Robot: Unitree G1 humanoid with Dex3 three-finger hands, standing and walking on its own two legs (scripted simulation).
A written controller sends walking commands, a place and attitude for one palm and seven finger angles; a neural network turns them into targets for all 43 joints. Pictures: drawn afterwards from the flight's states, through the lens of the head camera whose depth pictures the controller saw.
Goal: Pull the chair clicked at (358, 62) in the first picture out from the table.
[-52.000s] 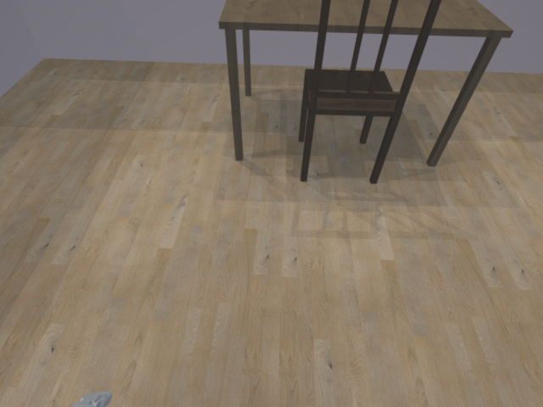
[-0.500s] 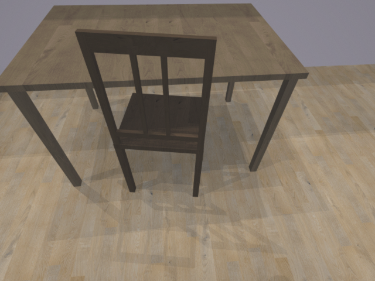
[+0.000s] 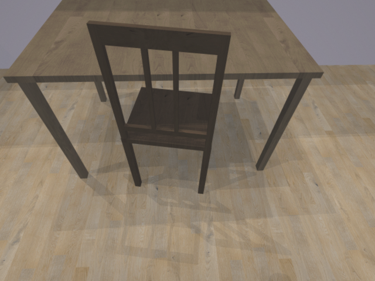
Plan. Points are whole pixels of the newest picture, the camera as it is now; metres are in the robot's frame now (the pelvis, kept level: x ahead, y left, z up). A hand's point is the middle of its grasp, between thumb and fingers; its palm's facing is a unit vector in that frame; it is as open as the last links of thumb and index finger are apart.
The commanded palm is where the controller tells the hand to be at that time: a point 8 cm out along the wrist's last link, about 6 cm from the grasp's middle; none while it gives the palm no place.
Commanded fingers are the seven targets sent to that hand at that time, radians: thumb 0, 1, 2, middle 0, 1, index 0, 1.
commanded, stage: turn to face it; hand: left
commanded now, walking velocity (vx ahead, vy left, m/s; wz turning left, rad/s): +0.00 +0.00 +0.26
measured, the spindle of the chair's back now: (149, 94) +0.72 +0.17 -0.06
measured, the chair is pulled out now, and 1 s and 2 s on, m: -0.05 -0.05 -0.05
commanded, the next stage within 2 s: take the last steps up to it in 0.02 s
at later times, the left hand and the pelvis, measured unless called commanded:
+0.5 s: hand out of the picture +0.03 +0.18 -0.19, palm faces +0.13 -0.98 -0.15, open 7.4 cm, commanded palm none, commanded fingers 0.00 0.90 0.90 -0.20 -0.30 -0.20 -0.30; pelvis +0.07 +0.01 -0.01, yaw +6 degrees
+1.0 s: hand (135, 223) +0.29 +0.16 -0.17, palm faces +0.16 -0.96 -0.25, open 7.2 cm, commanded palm none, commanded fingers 0.00 0.90 0.90 -0.20 -0.30 -0.20 -0.30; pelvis +0.24 -0.03 +0.00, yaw +7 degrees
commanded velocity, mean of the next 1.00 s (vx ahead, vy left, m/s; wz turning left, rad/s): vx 0.06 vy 0.06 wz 0.05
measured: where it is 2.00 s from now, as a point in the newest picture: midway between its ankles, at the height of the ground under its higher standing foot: (186, 279)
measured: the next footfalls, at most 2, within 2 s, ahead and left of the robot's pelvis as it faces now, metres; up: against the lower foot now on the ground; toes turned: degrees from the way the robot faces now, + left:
right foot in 0.78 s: +0.32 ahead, -0.10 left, +0.00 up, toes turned +5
left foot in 1.28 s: +0.28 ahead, +0.13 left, +0.00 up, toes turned +7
